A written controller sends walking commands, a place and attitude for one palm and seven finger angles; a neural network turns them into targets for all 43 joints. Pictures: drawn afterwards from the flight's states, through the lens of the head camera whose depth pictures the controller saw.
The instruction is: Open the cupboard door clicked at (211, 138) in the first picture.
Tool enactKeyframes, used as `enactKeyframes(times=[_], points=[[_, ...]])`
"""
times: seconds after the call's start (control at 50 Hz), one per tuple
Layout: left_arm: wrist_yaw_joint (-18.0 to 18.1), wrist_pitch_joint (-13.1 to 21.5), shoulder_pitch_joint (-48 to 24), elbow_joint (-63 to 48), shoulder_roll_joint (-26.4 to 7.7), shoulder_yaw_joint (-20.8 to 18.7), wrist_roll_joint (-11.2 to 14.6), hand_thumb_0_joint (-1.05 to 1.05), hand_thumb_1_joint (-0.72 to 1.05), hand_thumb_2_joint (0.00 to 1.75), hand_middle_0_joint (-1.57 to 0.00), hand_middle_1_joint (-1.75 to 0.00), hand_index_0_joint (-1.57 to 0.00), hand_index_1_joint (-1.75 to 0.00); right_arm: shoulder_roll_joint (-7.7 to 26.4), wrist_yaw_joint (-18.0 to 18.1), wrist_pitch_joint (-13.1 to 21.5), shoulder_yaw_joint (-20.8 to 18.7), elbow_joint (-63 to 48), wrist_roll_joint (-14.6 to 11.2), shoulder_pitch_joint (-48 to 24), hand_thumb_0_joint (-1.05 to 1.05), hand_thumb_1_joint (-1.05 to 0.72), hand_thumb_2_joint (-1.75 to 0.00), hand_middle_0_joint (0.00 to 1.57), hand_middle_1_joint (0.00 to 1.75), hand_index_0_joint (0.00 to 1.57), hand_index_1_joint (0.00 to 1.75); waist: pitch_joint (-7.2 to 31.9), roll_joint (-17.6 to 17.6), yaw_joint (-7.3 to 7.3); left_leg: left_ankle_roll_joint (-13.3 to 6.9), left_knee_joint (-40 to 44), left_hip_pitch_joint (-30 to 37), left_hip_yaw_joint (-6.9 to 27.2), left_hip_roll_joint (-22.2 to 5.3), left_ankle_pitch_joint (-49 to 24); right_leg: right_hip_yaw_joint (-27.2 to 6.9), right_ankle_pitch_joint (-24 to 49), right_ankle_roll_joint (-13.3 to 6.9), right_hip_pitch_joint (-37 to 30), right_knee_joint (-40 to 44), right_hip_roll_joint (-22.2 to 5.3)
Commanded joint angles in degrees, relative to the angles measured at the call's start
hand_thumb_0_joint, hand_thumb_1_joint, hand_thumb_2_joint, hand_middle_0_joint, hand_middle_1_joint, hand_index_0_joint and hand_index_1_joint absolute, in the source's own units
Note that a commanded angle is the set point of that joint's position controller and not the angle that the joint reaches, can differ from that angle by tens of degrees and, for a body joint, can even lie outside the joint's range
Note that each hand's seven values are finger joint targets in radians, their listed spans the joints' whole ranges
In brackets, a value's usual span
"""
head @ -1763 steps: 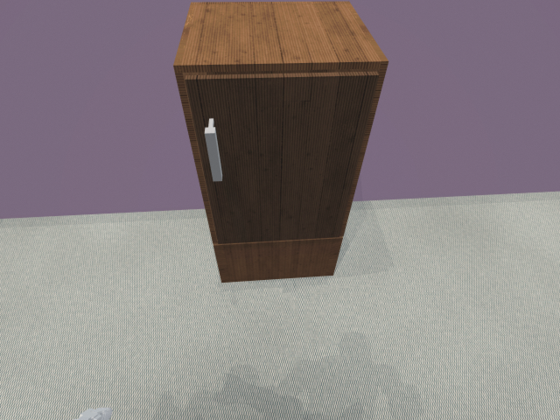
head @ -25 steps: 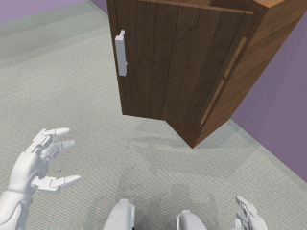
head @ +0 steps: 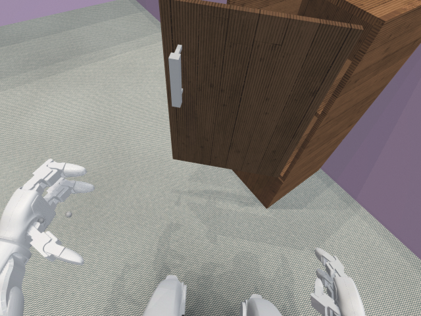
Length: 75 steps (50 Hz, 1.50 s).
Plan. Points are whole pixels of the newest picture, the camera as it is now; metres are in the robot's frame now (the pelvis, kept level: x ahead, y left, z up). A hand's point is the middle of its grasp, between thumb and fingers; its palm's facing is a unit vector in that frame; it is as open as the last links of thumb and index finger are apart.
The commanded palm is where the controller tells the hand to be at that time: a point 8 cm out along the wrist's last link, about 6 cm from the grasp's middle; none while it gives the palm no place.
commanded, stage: raise the hand with hooked fingers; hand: left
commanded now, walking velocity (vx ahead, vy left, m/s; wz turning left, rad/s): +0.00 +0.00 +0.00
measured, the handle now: (177, 77) +0.65 +0.14 +0.04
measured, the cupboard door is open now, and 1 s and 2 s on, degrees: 44 44 44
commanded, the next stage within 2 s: move the hooked fingers beside the handle in 0.68 s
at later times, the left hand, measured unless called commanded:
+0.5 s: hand (78, 201) +0.28 +0.25 +0.05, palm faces -0.08 -1.00 -0.03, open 14.0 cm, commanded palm +0.27 +0.30 +0.06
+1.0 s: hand (90, 188) +0.31 +0.24 +0.05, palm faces -0.10 -1.00 -0.01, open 14.0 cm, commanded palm +0.31 +0.29 +0.06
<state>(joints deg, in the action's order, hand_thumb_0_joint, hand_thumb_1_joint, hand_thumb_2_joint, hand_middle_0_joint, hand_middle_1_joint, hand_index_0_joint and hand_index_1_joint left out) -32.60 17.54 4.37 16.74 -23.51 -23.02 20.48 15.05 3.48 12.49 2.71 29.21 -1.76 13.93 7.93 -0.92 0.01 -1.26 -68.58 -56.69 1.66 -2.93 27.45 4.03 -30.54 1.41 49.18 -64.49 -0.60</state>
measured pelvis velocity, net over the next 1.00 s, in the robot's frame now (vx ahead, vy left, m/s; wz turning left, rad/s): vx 0.00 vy -0.02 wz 0.00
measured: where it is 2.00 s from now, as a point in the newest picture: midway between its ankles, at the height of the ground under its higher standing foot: outside the picture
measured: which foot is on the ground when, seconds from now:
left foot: down 0.00-1.00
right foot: down 0.00-1.00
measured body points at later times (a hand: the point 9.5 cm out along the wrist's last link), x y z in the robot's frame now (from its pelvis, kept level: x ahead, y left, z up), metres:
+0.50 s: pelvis +0.00 -0.02 +0.00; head +0.08 +0.00 +0.44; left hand +0.28 +0.31 +0.06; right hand +0.15 -0.27 -0.07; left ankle +0.05 +0.10 -0.64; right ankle +0.01 -0.15 -0.64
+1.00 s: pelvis +0.00 -0.02 -0.01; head +0.07 +0.00 +0.44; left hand +0.31 +0.30 +0.06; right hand +0.16 -0.27 -0.08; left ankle +0.05 +0.10 -0.64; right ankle +0.01 -0.15 -0.64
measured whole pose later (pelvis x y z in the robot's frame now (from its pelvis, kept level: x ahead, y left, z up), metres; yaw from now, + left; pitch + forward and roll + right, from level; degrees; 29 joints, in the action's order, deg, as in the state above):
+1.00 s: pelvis +0.00 -0.02 -0.01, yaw +0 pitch +16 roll -4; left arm -34.3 18.1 -9.4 28.9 -24.4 -22.9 19.9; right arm 16.4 5.2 10.7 2.6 31.6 -2.4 14.9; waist 8.1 -1.2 0.4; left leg 0.1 -69.6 -58.9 2.1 -3.4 27.3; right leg 4.2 -31.3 0.2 52.2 -67.1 -0.1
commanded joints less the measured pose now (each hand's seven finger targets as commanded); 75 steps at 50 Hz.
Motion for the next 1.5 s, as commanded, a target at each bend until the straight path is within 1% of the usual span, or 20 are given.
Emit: enactKeyframes(times=[0.0, 0.08, 0.14, 0.42, 0.48, 0.6, 0.72, 0.76, 0.8, 0.86, 0.94, 0.98, 1.0, 1.04, 1.1, 1.22, 1.28, 1.34, 1.4, 1.48], points=[[-1.5, 2.9, -9.9, -8.9, -13.4, -6.0, 2.7, 0.00, -0.50, 0.30, -0.30, -1.20, -0.30, -1.20, 10.1, 1.0, 2.5, -5.1, -7.1, -0.5, 1.0, 0.00, -0.90, -0.90, 0.20, 0.30, 0.20, 0.30, 15.4, -5.8, 0.40, 0.5, 11.7, 19.2, 2.0, 1.7, -11.3, 0.1, 8.9, -3.4, 0.2, 8.3, 3.5], [-2.4, 3.2, -12.0, -8.4, -15.4, -7.1, 2.7, 0.00, -0.50, 0.30, -0.30, -1.20, -0.30, -1.20, 10.2, 1.0, 2.5, -5.0, -6.8, -0.5, 1.3, 0.00, -0.90, -0.90, 0.20, 0.30, 0.20, 0.30, 16.6, -7.6, 0.16, 0.6, 11.6, 20.3, 1.9, 1.6, -13.0, 0.0, 9.7, -3.5, 0.0, 8.0, 3.5], [-3.0, 3.0, -13.2, -6.1, -16.9, -8.3, 3.3, 0.00, -0.50, 0.30, -0.30, -1.20, -0.30, -1.20, 10.4, 1.2, 2.2, -5.0, -6.6, -0.6, 1.5, 0.00, -0.90, -0.90, 0.20, 0.30, 0.20, 0.30, 15.9, -5.8, 0.22, 0.2, 11.1, 18.0, 1.3, 1.7, -12.0, -0.7, 9.2, -3.4, -0.9, 8.8, 3.5], [-2.8, 4.0, -12.1, -4.6, -16.6, -8.8, 4.3, 0.00, -0.50, 0.30, -0.30, -1.20, -0.30, -1.20, 10.1, 0.7, 1.7, -5.3, -7.1, -0.6, 2.5, 0.00, -0.90, -0.90, 0.20, 0.30, 0.20, 0.30, 15.4, -3.8, 0.25, -0.3, 9.7, 14.9, 0.0, 1.9, -11.9, -2.1, 9.5, -3.1, -2.1, 9.0, 3.5], [-2.9, 4.3, -12.7, -5.7, -16.3, -7.9, 3.8, 0.00, -0.50, 0.30, -0.30, -1.20, -0.30, -1.20, 10.1, 0.8, 1.5, -5.3, -7.1, -0.9, 2.2, 0.00, -0.90, -0.90, 0.20, 0.30, 0.20, 0.30, 15.8, -6.1, 0.30, -0.1, 10.4, 16.2, 0.1, 1.8, -11.1, -2.0, 8.9, -3.1, -1.6, 9.1, 3.3], [-3.1, 4.1, -12.5, -4.8, -16.2, -8.1, 4.1, 0.00, -0.50, 0.30, -0.30, -1.20, -0.30, -1.20, 9.9, 1.0, 1.3, -5.1, -7.2, -0.9, 1.8, 0.00, -0.90, -0.90, 0.20, 0.30, 0.20, 0.30, 14.5, -4.4, 0.58, -0.2, 10.0, 15.0, 0.0, 1.7, -9.9, -2.6, 7.7, -2.9, -1.8, 9.7, 3.3], [-3.0, 4.1, -13.4, -5.9, -16.5, -7.9, 4.0, 0.00, -0.50, 0.30, -0.30, -1.20, -0.30, -1.20, 9.9, 1.2, 1.4, -4.9, -7.3, -0.8, 1.6, 0.00, -0.90, -0.90, 0.20, 0.30, 0.20, 0.30, 15.6, -6.5, 0.21, -0.1, 10.1, 16.0, 0.3, 1.8, -10.6, -2.1, 8.5, -3.2, -1.5, 8.8, 3.5], [-3.0, 3.8, -12.7, -5.1, -15.9, -7.6, 3.8, 0.00, -0.50, 0.30, -0.30, -1.20, -0.30, -1.20, 10.0, 1.2, 1.3, -5.0, -7.3, -0.9, 1.7, 0.00, -0.90, -0.90, 0.20, 0.30, 0.20, 0.30, 15.2, -4.7, 0.50, -0.1, 10.6, 16.4, 0.5, 1.7, -10.3, -1.8, 8.5, -3.0, -1.1, 9.0, 3.4], [-2.8, 3.8, -18.0, -4.5, -16.1, -6.9, 3.5, 0.00, -0.50, 0.30, -0.30, -1.20, -0.30, -1.20, 10.1, 1.5, 1.2, -4.8, -6.4, -0.9, 1.8, 0.00, -0.90, -0.90, 0.20, 0.30, 0.20, 0.30, 14.8, -5.6, 1.39, -0.1, 9.9, 15.7, 0.6, 1.6, -9.2, -1.8, 7.7, -2.9, 0.2, 8.7, 3.3], [-2.5, 4.2, -24.5, -2.5, -13.1, -3.2, 2.8, 0.00, -0.50, 0.30, -0.30, -1.20, -0.30, -1.20, 10.1, 2.1, 1.4, -4.7, -5.4, -0.8, 2.0, 0.00, -0.90, -0.90, 0.20, 0.30, 0.20, 0.30, 14.6, -5.5, 2.57, -0.1, 9.8, 16.4, 1.0, 1.6, -6.9, -1.7, 5.8, -2.9, 2.7, 8.6, 3.2], [-1.5, 3.7, -32.4, 0.1, -14.6, -2.0, 0.6, 0.00, -0.50, 0.30, -0.30, -1.20, -0.30, -1.20, 10.5, 2.6, 1.1, -4.5, -4.3, -0.8, 2.0, 0.00, -0.90, -0.90, 0.20, 0.30, 0.20, 0.30, 16.1, -7.2, 2.71, 0.1, 10.0, 17.4, 1.5, 1.5, -5.6, -1.8, 4.9, -3.2, 4.1, 8.1, 2.8], [-0.6, 3.2, -32.4, 2.4, -15.7, -3.0, -0.3, 0.00, -0.50, 0.30, -0.30, -1.20, -0.30, -1.20, 10.6, 2.5, 0.4, -4.6, -4.0, -0.8, 2.6, 0.00, -0.90, -0.90, 0.20, 0.30, 0.20, 0.30, 16.9, -5.7, 2.18, 0.1, 10.5, 18.0, 1.6, 1.3, -7.0, -1.4, 5.9, -3.3, 3.3, 8.2, 2.8], [-0.3, 3.2, -33.5, 2.2, -16.1, -3.2, -0.5, 0.00, -0.50, 0.30, -0.30, -1.20, -0.30, -1.20, 10.5, 2.4, 0.2, -4.6, -4.0, -0.7, 2.4, 0.00, -0.90, -0.90, 0.20, 0.30, 0.20, 0.30, 18.3, -6.8, 1.80, 0.1, 10.3, 18.4, 1.5, 1.4, -8.0, -1.6, 6.7, -3.3, 2.6, 8.1, 2.6], [0.5, 3.1, -32.4, 4.0, -19.2, -6.5, -0.8, 0.00, -0.50, 0.30, -0.30, -1.20, -0.30, -1.20, 10.5, 2.0, -0.6, -4.6, -4.1, -0.4, 2.8, 0.00, -0.90, -0.90, 0.20, 0.30, 0.20, 0.30, 20.4, -5.9, 0.56, 0.3, 10.0, 18.5, 1.2, 1.4, -11.2, -1.5, 9.1, -3.4, 0.2, 7.7, 2.7], [1.3, 2.9, -36.0, 8.9, -18.8, -6.0, -1.7, 0.00, -0.50, 0.30, -0.30, -1.20, -0.30, -1.20, 10.3, 1.6, -2.0, -4.3, -3.7, -0.4, 3.2, 0.00, -0.90, -0.90, 0.20, 0.30, 0.20, 0.30, 17.6, -4.8, 1.54, 0.1, 9.8, 15.6, 0.7, 1.3, -10.1, -1.7, 8.8, -3.1, 0.6, 7.9, 2.9], [1.2, 4.9, -40.2, 10.5, -16.7, -3.7, -2.2, 0.00, -0.50, 0.30, -0.30, -1.20, -0.30, -1.20, 10.3, 0.8, -3.0, -5.0, -3.1, -0.4, 5.2, 0.00, -0.90, -0.90, 0.20, 0.30, 0.20, 0.30, 21.2, -6.7, 2.16, 0.2, 9.1, 19.1, 0.9, 1.2, -15.0, -1.4, 13.2, -3.4, 1.3, 6.8, 3.1], [1.4, 5.1, -45.0, 15.3, -16.7, -2.9, -3.2, 0.00, -0.50, 0.30, -0.30, -1.20, -0.30, -1.20, 10.8, 0.8, -4.1, -5.1, -1.8, -0.4, 6.0, 0.00, -0.90, -0.90, 0.20, 0.30, 0.20, 0.30, 18.5, -4.3, 3.53, -0.1, 8.9, 16.6, 0.9, 1.0, -11.9, -1.5, 10.9, -3.1, 3.3, 7.3, 3.0], [1.9, 6.4, -49.1, 15.8, -18.8, -4.2, -3.8, 0.00, -0.50, 0.30, -0.30, -1.20, -0.30, -1.20, 10.9, 0.9, -4.6, -5.4, -0.8, -0.2, 7.0, 0.00, -0.90, -0.90, 0.20, 0.30, 0.20, 0.30, 22.4, -5.8, 3.13, 0.0, 8.3, 18.9, 1.2, 0.9, -14.2, -1.7, 12.4, -3.3, 3.2, 6.6, 2.9], [2.4, 6.9, -52.4, 18.9, -18.6, -3.3, -4.8, 0.00, -0.50, 0.30, -0.30, -1.20, -0.30, -1.20, 10.8, 0.8, -5.5, -5.3, 0.0, -0.1, 7.5, 0.00, -0.90, -0.90, 0.20, 0.30, 0.20, 0.30, 21.6, -6.1, 3.67, 0.0, 8.0, 18.4, 1.1, 1.0, -13.7, -1.7, 11.9, -3.2, 4.2, 6.6, 2.8], [3.2, 7.4, -58.4, 24.9, -22.1, -5.1, -6.2, 0.00, -0.50, 0.30, -0.30, -1.20, -0.30, -1.20, 11.1, 1.0, -6.6, -5.0, 1.3, -0.1, 8.6, 0.00, -0.90, -0.90, 0.20, 0.30, 0.20, 0.30, 21.4, -4.4, 4.60, -0.4, 6.7, 14.9, 0.8, 0.8, -12.8, -2.2, 12.0, -3.0, 4.3, 6.0, 2.9]])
